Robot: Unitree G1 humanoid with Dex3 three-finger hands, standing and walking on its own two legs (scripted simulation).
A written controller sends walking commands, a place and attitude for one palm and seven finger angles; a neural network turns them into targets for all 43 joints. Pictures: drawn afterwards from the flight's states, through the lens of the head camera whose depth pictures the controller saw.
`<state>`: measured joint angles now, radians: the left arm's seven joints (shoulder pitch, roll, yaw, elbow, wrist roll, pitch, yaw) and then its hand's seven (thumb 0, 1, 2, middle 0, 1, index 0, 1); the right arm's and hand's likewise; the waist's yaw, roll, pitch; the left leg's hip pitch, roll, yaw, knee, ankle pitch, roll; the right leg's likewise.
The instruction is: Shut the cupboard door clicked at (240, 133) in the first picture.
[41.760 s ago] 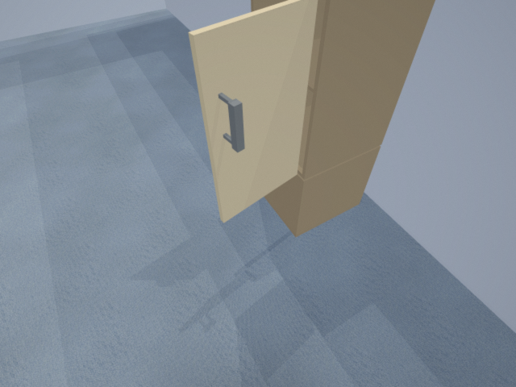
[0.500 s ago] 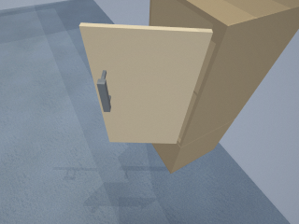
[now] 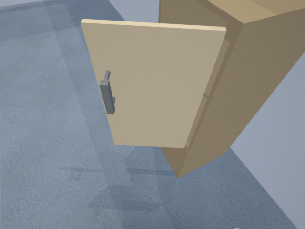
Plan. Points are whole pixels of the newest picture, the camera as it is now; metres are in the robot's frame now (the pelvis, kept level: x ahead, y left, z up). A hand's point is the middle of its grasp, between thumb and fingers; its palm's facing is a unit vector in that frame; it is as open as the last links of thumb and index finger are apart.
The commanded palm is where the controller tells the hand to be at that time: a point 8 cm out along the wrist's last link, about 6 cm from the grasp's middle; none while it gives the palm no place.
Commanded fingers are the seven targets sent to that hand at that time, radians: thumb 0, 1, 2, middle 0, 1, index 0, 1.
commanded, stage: come to a stop and stand still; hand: left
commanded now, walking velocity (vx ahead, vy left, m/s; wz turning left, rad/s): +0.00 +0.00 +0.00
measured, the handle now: (109, 93) +0.47 +0.17 +0.06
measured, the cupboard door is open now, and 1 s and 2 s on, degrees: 60 60 60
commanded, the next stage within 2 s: look again from close up in 0.46 s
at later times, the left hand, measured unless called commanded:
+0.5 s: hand out of the picture -0.02 +0.17 -0.16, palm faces -0.02 -0.98 -0.18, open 7.4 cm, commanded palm none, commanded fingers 0.00 0.90 0.90 -0.20 -0.30 -0.20 -0.30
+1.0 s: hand out of the picture +0.01 +0.21 -0.16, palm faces -0.05 -0.97 -0.25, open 7.4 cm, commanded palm none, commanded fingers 0.00 0.90 0.90 -0.20 -0.30 -0.20 -0.30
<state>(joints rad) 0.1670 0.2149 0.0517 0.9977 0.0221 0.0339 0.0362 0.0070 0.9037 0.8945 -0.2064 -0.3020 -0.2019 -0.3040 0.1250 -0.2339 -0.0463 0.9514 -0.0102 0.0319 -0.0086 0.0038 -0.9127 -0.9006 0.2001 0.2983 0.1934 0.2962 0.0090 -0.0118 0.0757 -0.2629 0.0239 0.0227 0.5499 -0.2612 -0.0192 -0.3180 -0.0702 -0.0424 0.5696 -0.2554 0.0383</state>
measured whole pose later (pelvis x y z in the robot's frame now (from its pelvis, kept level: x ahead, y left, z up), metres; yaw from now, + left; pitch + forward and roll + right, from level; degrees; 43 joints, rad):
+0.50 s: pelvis -0.03 +0.00 +0.01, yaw -2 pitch -1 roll +0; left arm 0.27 0.15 0.00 1.13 0.01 0.01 0.03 0.02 0.92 0.89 -0.20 -0.30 -0.20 -0.30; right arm 0.25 -0.17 -0.01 1.12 -0.01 0.02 -0.02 0.00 -0.92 -0.90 0.20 0.30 0.20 0.30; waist -0.01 -0.01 0.04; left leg -0.18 0.02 0.07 0.40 -0.19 0.00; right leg -0.13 0.02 0.02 0.41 -0.25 -0.01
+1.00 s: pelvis -0.03 +0.03 +0.01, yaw -3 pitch -1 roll +1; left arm 0.27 0.18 -0.01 1.07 0.01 -0.02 0.04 0.01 0.91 0.89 -0.20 -0.30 -0.20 -0.30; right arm 0.28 -0.17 0.01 1.08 -0.02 -0.02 -0.01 0.02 -0.93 -0.90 0.20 0.30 0.20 0.30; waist -0.01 0.02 0.02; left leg -0.24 -0.01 0.09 0.49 -0.24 0.04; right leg -0.21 -0.02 0.05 0.53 -0.31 0.02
